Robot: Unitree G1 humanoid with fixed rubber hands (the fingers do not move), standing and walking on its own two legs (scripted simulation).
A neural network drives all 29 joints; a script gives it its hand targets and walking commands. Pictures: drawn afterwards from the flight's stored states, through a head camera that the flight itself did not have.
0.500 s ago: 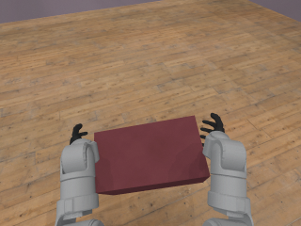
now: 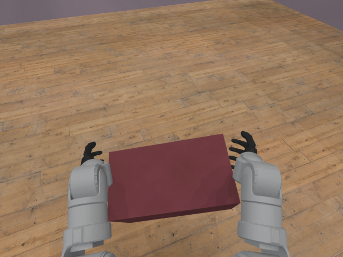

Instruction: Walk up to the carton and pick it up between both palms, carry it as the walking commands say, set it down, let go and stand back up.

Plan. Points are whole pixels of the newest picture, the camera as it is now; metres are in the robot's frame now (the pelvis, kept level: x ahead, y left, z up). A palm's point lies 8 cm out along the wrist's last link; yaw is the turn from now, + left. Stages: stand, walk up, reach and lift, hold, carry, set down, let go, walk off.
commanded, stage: carry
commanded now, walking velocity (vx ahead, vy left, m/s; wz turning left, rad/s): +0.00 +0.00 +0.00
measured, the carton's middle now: (172, 181) +0.32 +0.00 -0.03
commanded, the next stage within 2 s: hold in 1.82 s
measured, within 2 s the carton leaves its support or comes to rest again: neither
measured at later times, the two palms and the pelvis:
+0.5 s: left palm (87, 172) +0.29 +0.19 +0.07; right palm (246, 164) +0.29 -0.16 +0.08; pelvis +0.00 +0.01 +0.00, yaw +0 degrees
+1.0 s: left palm (101, 171) +0.30 +0.17 +0.07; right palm (258, 165) +0.30 -0.19 +0.08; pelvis +0.01 -0.01 +0.00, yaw +0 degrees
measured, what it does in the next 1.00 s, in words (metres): stands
